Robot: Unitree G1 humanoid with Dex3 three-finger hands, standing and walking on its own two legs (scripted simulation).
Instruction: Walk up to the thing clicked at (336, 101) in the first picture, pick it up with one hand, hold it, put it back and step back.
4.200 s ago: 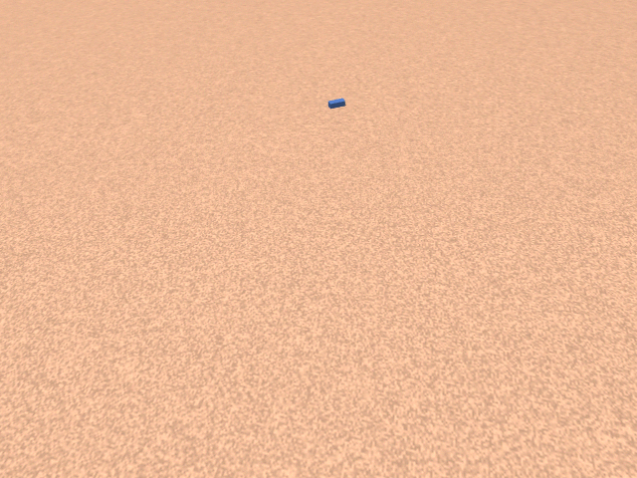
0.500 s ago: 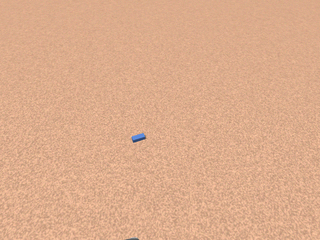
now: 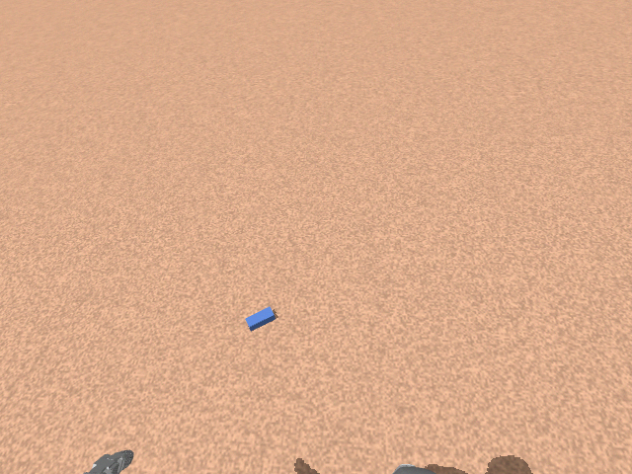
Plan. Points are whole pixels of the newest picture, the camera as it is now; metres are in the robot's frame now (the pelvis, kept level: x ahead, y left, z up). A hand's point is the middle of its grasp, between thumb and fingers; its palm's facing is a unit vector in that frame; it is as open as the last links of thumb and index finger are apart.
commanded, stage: walk up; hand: left
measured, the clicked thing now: (260, 318) +0.72 +0.26 -0.74
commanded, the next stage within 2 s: none
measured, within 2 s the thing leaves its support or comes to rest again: neither
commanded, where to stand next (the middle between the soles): +0.37 +0.03 m, yaw +1 degrees
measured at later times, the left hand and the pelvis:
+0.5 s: hand (116, 451) +0.20 +0.33 -0.15, palm faces -0.04 -0.94 -0.35, open 7.4 cm; pelvis +0.16 +0.05 +0.01, yaw +0 degrees
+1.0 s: hand (156, 343) +0.36 +0.30 -0.13, palm faces -0.03 -0.91 -0.41, open 7.4 cm; pelvis +0.27 +0.03 +0.00, yaw +0 degrees
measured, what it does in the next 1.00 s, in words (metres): walks ahead: left foot, then right foot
